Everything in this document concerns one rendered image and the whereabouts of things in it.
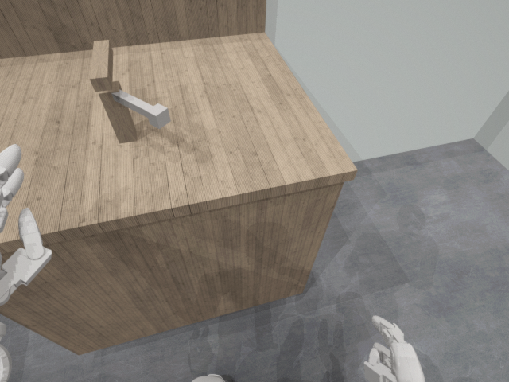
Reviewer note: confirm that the robot right hand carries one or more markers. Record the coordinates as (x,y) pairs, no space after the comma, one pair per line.
(399,364)

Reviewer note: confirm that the robot left hand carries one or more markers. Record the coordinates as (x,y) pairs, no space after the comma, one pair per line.
(23,266)

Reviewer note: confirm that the counter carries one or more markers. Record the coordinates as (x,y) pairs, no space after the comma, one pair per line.
(222,209)

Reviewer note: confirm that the tap lever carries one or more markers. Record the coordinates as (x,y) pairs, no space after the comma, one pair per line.
(158,115)

